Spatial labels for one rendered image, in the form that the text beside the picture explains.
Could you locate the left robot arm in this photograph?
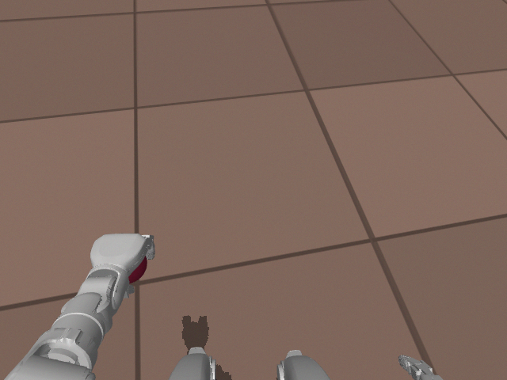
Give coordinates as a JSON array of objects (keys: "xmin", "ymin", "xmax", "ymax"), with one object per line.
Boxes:
[{"xmin": 4, "ymin": 264, "xmax": 129, "ymax": 380}]

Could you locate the right robot hand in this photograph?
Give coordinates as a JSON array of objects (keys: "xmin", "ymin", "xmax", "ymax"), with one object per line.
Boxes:
[{"xmin": 398, "ymin": 355, "xmax": 443, "ymax": 380}]

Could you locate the ball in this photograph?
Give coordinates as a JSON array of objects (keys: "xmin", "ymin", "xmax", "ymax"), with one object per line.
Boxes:
[{"xmin": 128, "ymin": 256, "xmax": 147, "ymax": 283}]

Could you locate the left robot hand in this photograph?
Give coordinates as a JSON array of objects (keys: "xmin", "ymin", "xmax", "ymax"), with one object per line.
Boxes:
[{"xmin": 90, "ymin": 234, "xmax": 155, "ymax": 298}]

